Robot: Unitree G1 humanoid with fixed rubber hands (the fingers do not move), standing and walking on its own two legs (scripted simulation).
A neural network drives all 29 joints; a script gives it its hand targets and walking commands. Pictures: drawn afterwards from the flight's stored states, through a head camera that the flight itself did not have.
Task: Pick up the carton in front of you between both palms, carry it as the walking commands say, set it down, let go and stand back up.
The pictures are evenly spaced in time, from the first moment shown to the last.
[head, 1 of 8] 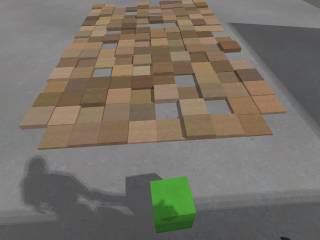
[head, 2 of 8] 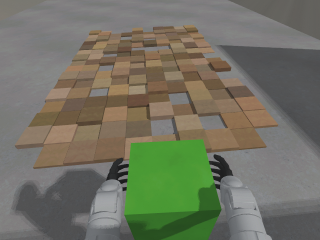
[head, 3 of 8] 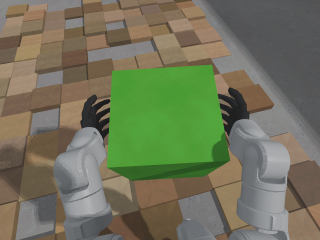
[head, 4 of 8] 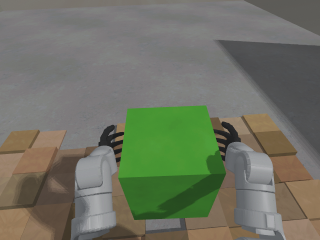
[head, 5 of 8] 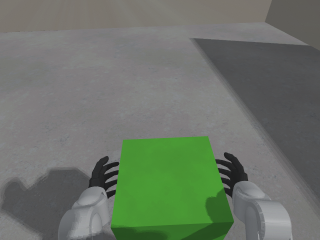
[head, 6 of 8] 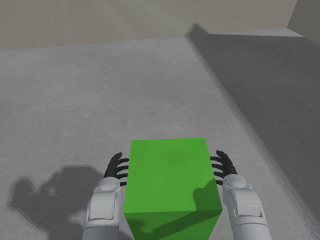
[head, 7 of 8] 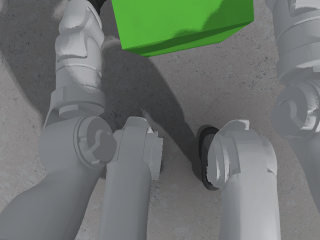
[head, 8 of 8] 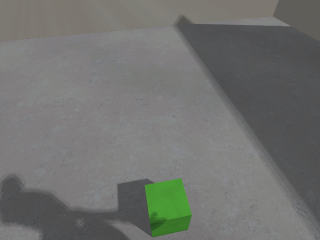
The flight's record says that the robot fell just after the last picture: no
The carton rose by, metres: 0.79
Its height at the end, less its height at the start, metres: +0.00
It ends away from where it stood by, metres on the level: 6.89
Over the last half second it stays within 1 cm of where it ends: yes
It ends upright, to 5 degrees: yes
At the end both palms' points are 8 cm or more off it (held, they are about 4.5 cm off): yes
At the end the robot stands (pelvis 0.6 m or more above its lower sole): yes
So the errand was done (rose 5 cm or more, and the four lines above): yes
